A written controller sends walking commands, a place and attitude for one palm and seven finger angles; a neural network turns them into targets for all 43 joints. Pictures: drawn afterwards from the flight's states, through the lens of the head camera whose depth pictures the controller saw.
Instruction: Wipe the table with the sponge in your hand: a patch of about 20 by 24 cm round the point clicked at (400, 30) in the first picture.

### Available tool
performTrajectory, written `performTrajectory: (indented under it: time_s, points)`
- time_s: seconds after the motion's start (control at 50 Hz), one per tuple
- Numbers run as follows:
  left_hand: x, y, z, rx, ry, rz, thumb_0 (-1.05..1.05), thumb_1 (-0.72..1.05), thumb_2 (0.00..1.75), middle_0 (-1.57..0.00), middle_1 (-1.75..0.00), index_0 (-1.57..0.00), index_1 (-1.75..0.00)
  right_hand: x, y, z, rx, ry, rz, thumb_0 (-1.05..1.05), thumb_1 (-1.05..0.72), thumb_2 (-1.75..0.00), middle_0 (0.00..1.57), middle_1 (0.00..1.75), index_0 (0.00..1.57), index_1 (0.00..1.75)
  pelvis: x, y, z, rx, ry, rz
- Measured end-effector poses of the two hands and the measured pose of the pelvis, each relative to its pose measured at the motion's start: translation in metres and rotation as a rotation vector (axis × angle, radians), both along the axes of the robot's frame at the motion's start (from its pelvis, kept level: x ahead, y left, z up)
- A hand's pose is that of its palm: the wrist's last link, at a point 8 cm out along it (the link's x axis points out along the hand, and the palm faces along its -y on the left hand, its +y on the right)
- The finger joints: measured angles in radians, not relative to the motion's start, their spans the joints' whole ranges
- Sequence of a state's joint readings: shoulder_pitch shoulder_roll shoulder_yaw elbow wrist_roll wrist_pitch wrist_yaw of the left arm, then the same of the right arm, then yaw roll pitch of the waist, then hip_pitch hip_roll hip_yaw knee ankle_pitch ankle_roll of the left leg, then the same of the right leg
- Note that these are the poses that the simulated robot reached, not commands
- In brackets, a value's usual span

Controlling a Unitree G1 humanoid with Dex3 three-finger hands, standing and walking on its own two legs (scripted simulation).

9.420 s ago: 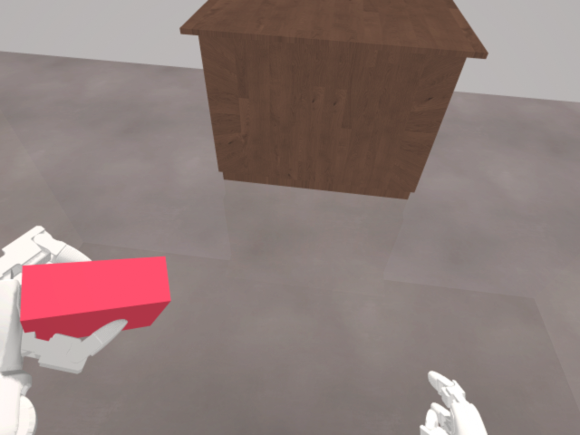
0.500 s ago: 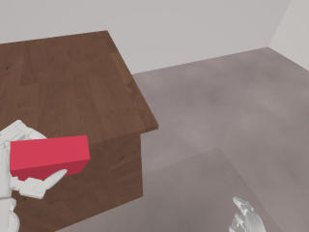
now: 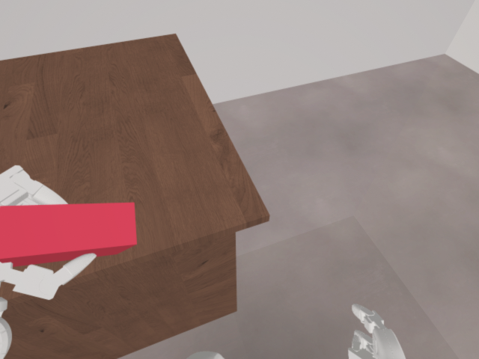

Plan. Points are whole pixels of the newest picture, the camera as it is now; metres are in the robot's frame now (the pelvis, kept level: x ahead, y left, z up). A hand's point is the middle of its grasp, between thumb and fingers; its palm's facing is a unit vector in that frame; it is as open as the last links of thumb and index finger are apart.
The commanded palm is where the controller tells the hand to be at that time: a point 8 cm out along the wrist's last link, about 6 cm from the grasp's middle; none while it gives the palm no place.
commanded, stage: come to a stop and stand still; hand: left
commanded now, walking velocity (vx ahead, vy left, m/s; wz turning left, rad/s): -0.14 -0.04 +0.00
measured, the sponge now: (89, 233) +0.23 +0.20 +0.17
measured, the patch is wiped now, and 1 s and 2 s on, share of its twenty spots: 0.00 0.00 0.00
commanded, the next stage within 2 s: look again from close up in 1.32 s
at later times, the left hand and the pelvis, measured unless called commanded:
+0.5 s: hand (37, 184) +0.28 +0.27 +0.19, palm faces +0.31 -0.86 -0.41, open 9.3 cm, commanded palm +0.23 +0.32 +0.20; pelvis +0.05 +0.04 +0.02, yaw -3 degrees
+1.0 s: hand (13, 203) +0.28 +0.32 +0.15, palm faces +0.31 -0.85 -0.43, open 9.3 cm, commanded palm +0.21 +0.35 +0.20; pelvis +0.05 +0.07 +0.02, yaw -1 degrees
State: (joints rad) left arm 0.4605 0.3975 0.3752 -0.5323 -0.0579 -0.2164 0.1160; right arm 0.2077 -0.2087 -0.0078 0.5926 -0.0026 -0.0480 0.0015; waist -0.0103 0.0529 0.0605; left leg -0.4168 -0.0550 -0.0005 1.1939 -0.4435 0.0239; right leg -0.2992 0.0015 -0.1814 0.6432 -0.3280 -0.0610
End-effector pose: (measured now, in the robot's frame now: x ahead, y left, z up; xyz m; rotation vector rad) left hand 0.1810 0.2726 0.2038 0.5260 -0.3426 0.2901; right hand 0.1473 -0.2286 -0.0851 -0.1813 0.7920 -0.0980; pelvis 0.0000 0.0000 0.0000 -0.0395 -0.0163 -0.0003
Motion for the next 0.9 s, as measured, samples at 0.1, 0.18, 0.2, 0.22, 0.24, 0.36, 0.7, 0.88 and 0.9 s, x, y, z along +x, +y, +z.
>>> performTrajectory:
  time_s: [0.1, 0.18, 0.2, 0.22, 0.24, 0.36, 0.7, 0.88, 0.9]
  points:
    - [0.010, 0.020, -0.002, -0.021, 0.014, 0.064, 0.00, -0.43, 1.03, -0.81, -1.38, -0.82, -1.38, 0.022, 0.004, 0.008, -0.040, 0.035, 0.001, 0.01, -0.90, -0.90, 0.20, 0.30, 0.21, 0.30, 0.019, 0.013, 0.008, 0.020, -0.011, -0.022]
    - [0.031, 0.035, -0.005, -0.068, -0.009, 0.059, 0.00, -0.43, 1.03, -0.81, -1.38, -0.82, -1.38, 0.048, 0.015, 0.014, -0.091, -0.026, -0.016, 0.01, -0.91, -0.90, 0.20, 0.30, 0.21, 0.30, 0.036, 0.034, 0.003, 0.016, -0.038, -0.029]
    - [0.037, 0.040, -0.006, -0.070, -0.015, 0.050, 0.00, -0.43, 1.03, -0.81, -1.38, -0.82, -1.38, 0.055, 0.019, 0.015, -0.095, -0.048, -0.034, 0.01, -0.91, -0.90, 0.20, 0.30, 0.21, 0.30, 0.040, 0.040, 0.001, 0.015, -0.042, -0.033]
    - [0.044, 0.044, -0.007, -0.073, -0.016, 0.046, 0.00, -0.43, 1.03, -0.81, -1.38, -0.82, -1.38, 0.061, 0.025, 0.017, -0.091, -0.062, -0.051, 0.01, -0.91, -0.90, 0.20, 0.30, 0.20, 0.30, 0.043, 0.043, 0.001, 0.025, -0.045, -0.038]
    - [0.051, 0.049, -0.008, -0.074, -0.011, 0.045, 0.00, -0.43, 1.03, -0.81, -1.38, -0.82, -1.38, 0.067, 0.032, 0.020, -0.081, -0.075, -0.060, 0.01, -0.91, -0.90, 0.20, 0.30, 0.20, 0.30, 0.045, 0.045, 0.002, 0.034, -0.044, -0.042]
    - [0.073, 0.057, -0.001, -0.058, 0.032, 0.039, 0.00, -0.43, 1.03, -0.81, -1.38, -0.82, -1.38, 0.093, 0.075, 0.038, 0.009, -0.149, 0.002, 0.01, -0.91, -0.90, 0.20, 0.30, 0.20, 0.30, 0.052, 0.049, 0.013, 0.016, 0.000, -0.050]
    - [0.074, 0.082, 0.037, 0.073, -0.071, 0.089, -0.01, -0.43, 1.03, -0.81, -1.38, -0.82, -1.38, 0.070, 0.043, 0.036, -0.072, -0.094, 0.036, 0.01, -0.90, -0.90, 0.20, 0.30, 0.21, 0.30, 0.044, 0.040, 0.019, 0.006, 0.020, -0.032]
    - [0.063, 0.067, -0.019, -0.049, 0.085, -0.032, 0.00, -0.43, 1.03, -0.81, -1.39, -0.81, -1.39, 0.036, 0.025, 0.037, -0.138, -0.067, -0.052, 0.01, -0.91, -0.90, 0.20, 0.30, 0.20, 0.30, 0.053, 0.064, 0.016, 0.024, 0.022, -0.045]
    - [0.062, 0.070, -0.025, -0.054, 0.105, -0.035, 0.00, -0.43, 1.03, -0.81, -1.39, -0.81, -1.39, 0.034, 0.027, 0.036, -0.143, -0.053, -0.052, 0.01, -0.91, -0.90, 0.20, 0.30, 0.20, 0.30, 0.052, 0.066, 0.016, 0.025, 0.020, -0.043]
